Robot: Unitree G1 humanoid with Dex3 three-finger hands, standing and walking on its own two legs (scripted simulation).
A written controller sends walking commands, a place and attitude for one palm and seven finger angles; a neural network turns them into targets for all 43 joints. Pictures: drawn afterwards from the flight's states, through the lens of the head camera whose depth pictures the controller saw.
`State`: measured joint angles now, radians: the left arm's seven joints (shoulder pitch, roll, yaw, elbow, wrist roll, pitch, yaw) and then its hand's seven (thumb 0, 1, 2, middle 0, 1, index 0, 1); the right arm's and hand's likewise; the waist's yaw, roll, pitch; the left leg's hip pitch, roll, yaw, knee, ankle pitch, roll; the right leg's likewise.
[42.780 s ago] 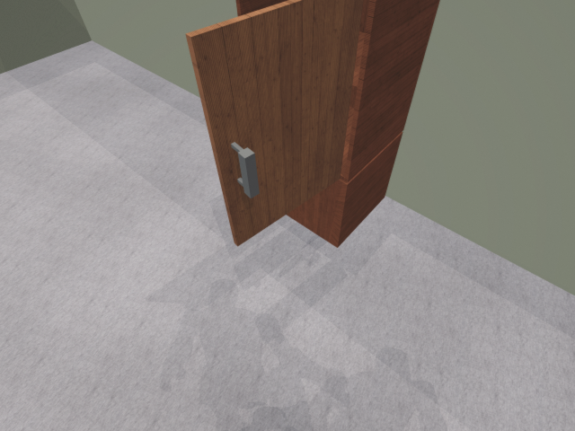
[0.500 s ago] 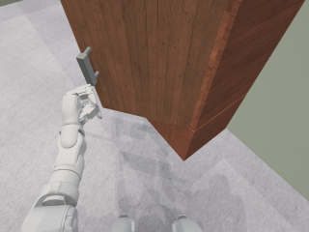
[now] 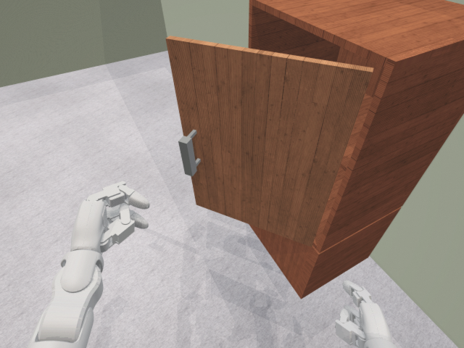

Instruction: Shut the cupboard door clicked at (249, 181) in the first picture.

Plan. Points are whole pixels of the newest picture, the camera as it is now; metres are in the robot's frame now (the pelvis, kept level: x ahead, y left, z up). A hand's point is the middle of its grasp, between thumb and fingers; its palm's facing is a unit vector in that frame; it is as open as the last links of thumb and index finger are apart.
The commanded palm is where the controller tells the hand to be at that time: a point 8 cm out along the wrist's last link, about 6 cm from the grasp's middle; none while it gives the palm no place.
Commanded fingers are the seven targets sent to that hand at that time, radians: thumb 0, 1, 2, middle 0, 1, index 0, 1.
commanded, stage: draw the hand back to the body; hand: left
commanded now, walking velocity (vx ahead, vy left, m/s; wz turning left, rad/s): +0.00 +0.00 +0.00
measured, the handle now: (192, 152) +0.63 +0.18 -0.05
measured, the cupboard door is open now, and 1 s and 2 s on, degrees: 37 37 37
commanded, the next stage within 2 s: step back with the hand held close in 0.78 s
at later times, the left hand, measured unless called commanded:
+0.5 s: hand (28, 249) +0.19 +0.27 +0.18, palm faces +0.48 -0.76 -0.44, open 6.8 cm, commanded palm +0.15 +0.30 +0.18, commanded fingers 0.00 0.90 0.90 -0.20 -0.30 -0.20 -0.30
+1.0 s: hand (41, 248) +0.19 +0.25 +0.17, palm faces +0.45 -0.78 -0.43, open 7.4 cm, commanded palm +0.14 +0.29 +0.18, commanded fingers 0.00 0.90 0.90 -0.20 -0.30 -0.20 -0.30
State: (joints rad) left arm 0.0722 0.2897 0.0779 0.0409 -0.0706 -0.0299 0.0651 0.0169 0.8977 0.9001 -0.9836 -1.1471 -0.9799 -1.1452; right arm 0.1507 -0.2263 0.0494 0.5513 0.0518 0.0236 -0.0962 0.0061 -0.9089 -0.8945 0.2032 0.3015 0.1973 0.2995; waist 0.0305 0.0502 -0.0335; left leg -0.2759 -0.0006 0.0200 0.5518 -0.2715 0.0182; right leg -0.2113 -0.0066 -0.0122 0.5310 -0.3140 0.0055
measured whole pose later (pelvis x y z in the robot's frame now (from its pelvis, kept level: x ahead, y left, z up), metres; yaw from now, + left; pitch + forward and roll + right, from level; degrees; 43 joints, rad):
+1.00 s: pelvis +0.00 -0.01 +0.01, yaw +0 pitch -3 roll -1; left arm 0.46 0.36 0.37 -0.34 -0.07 -0.10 0.09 0.01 0.89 0.90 -0.21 -0.30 -0.21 -0.30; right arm 0.20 -0.24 0.02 0.63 0.02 -0.07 -0.08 0.01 -0.91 -0.89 0.21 0.30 0.20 0.30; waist 0.04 0.10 -0.02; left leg -0.18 0.02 0.00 0.46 -0.23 0.00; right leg -0.09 0.02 -0.03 0.40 -0.25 -0.01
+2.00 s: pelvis -0.10 +0.02 -0.01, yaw +2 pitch +1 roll -4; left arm 0.51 0.47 0.47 -0.48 -0.02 -0.27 0.15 0.01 0.89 0.90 -0.22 -0.30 -0.21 -0.30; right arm 0.25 -0.21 -0.01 0.61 0.00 -0.08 -0.09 0.01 -0.91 -0.89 0.21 0.30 0.20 0.30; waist -0.04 0.03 0.00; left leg -0.50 0.03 -0.01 0.62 -0.13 0.06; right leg -0.36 0.08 0.01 0.68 -0.26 0.02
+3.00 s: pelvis -0.25 +0.10 -0.01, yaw -1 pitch -1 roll -2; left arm 0.51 0.44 0.39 -0.54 -0.04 -0.15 0.16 0.01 0.89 0.90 -0.21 -0.30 -0.21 -0.30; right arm 0.27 -0.20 0.02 0.68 -0.01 -0.05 -0.06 0.01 -0.90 -0.89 0.21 0.30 0.20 0.30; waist 0.02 -0.02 -0.09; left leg -0.42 0.02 0.03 0.72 -0.33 -0.02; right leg -0.19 0.06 -0.03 0.55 -0.35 -0.04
